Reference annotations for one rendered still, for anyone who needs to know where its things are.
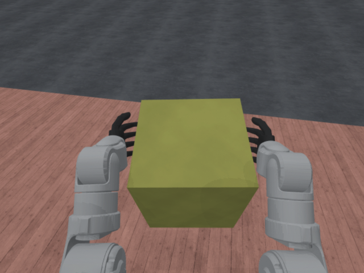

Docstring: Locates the right robot hand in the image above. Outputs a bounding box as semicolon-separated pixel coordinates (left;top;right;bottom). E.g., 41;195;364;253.
246;117;275;163

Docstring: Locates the robot right upper arm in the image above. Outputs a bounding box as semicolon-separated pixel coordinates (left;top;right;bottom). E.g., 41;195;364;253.
259;250;326;273

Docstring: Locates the carton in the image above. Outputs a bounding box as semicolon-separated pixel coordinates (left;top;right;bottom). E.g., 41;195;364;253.
127;98;259;228

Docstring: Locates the left robot hand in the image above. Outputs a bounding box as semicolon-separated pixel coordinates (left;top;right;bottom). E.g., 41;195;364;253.
109;112;138;157

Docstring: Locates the robot right forearm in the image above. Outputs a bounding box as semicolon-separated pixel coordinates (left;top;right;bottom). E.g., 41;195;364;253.
257;140;328;273

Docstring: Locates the robot left forearm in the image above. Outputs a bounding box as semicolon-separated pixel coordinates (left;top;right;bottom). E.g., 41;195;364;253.
59;135;127;273

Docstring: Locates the robot left upper arm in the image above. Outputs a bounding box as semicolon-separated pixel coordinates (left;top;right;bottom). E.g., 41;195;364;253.
61;243;126;273

